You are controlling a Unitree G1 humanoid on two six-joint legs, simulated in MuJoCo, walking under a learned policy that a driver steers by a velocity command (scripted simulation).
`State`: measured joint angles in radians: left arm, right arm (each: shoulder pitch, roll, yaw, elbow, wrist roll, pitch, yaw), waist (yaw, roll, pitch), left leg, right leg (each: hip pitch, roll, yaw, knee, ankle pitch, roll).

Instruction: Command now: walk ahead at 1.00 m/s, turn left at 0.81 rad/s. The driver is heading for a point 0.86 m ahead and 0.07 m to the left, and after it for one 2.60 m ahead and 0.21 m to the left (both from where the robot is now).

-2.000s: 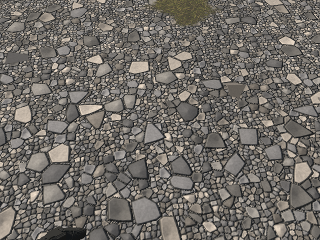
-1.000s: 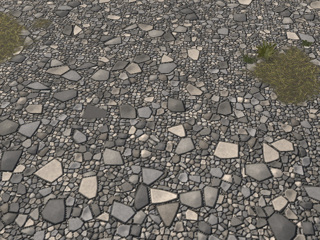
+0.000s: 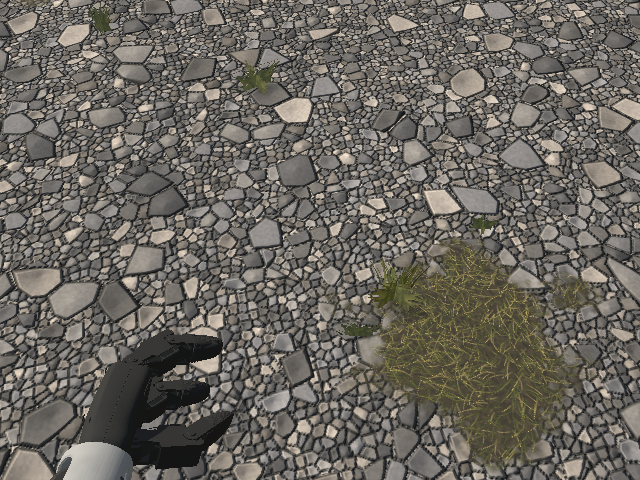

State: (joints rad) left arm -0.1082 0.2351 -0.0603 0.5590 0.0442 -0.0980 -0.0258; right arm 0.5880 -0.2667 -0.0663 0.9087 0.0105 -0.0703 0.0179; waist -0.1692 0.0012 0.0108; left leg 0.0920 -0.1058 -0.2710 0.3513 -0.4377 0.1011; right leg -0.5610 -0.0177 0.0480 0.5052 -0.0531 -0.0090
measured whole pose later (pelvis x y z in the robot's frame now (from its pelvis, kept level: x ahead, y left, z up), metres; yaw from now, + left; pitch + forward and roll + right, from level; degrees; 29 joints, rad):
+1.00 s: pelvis +0.91 +0.16 -0.02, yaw +3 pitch -1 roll -1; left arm 0.30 0.32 0.07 0.83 0.02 -0.01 -0.02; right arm 0.22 -0.25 0.00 0.78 -0.04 -0.10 -0.01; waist 0.05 -0.01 0.05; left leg -0.27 -0.01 -0.02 1.44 -0.35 0.00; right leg -0.41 0.18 -0.08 0.66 -0.25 -0.21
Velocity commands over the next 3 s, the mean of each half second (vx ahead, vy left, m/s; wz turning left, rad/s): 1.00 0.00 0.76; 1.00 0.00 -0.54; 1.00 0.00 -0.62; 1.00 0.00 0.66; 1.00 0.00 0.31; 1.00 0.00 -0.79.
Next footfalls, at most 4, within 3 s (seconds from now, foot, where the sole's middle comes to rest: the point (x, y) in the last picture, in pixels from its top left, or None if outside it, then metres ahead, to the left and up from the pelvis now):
0.02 right None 0.20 -0.14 -0.76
0.44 left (209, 443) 0.57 0.16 -0.76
0.90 right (196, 267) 1.02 0.17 -0.76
1.32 left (141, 154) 1.45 0.31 -0.76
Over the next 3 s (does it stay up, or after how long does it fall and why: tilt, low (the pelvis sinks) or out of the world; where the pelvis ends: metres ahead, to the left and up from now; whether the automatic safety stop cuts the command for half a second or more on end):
stays up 2.78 0.31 -0.01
